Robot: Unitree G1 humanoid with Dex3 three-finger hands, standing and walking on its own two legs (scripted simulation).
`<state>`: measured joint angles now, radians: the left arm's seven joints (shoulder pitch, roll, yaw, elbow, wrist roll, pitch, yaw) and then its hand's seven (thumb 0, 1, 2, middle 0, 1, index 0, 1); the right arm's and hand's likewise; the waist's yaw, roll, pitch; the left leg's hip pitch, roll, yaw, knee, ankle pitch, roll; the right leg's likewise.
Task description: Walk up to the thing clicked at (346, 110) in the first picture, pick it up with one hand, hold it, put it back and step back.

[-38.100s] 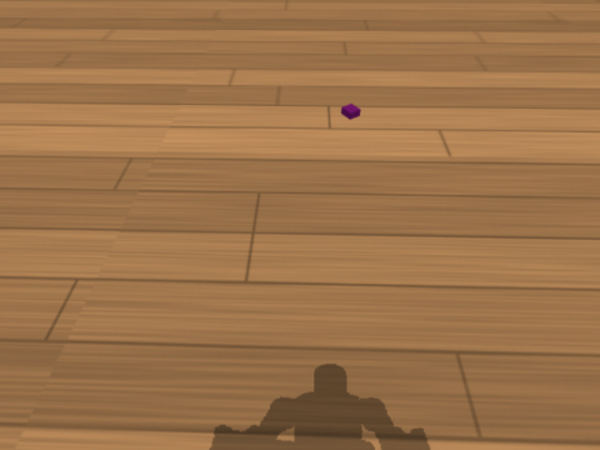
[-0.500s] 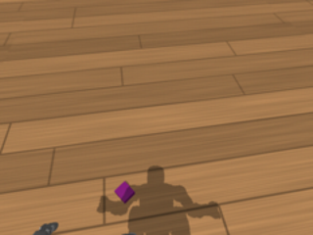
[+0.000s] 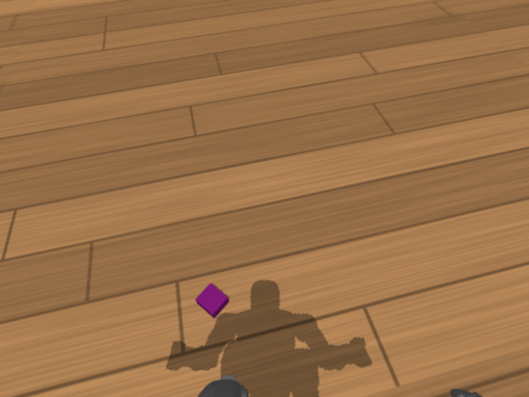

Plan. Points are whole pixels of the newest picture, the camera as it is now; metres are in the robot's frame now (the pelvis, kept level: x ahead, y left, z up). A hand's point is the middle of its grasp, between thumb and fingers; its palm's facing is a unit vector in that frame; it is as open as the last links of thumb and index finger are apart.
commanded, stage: step back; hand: left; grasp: from above
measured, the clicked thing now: (212, 300) +0.53 +0.22 -0.73
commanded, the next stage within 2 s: none
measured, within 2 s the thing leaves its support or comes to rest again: neither
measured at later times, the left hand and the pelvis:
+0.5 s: hand out of the picture -0.04 +0.28 -0.14, palm faces +0.02 -0.93 -0.38, open 7.4 cm; pelvis -0.14 +0.01 +0.01, yaw +1 degrees
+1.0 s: hand out of the picture -0.19 +0.26 -0.14, palm faces +0.05 -0.91 -0.42, open 7.4 cm; pelvis -0.31 -0.02 +0.00, yaw +4 degrees
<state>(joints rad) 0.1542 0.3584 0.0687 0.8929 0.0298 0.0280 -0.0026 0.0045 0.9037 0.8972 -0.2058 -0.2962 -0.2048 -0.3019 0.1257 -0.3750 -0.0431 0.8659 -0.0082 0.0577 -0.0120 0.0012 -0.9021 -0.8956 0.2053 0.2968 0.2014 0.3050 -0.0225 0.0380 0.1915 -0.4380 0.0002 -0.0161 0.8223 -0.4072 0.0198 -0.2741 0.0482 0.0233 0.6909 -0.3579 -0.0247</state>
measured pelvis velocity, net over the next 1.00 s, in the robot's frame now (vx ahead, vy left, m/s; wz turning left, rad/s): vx -0.31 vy -0.02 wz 0.07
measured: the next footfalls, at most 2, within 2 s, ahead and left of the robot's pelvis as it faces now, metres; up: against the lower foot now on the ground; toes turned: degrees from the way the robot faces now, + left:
left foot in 0.26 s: -0.06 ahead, +0.13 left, +0.00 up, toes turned +0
right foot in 0.62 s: -0.17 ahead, -0.14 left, +0.00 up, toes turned +2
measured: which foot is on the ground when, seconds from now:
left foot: up 0.00-0.24, down 0.26-0.66, up 0.68-0.96, down 0.98-1.00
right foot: down 0.00-0.28, up 0.30-0.60, down 0.62-1.00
